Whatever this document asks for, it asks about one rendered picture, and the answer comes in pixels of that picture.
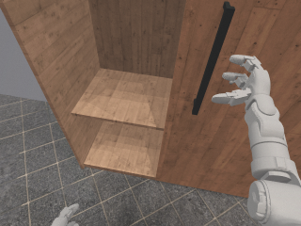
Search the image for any right robot hand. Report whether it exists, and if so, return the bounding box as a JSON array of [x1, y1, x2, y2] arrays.
[[211, 55, 271, 106]]

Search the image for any right robot upper arm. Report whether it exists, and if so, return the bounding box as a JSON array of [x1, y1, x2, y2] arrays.
[[247, 179, 301, 226]]

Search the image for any handle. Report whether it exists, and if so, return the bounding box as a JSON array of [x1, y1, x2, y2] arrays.
[[192, 1, 235, 115]]

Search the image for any left robot hand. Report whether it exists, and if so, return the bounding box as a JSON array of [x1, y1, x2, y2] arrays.
[[51, 203, 79, 226]]

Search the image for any right robot forearm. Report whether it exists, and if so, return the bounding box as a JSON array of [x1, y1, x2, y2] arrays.
[[244, 94, 301, 187]]

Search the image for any wardrobe door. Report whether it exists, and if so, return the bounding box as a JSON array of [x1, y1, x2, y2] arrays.
[[155, 0, 301, 198]]

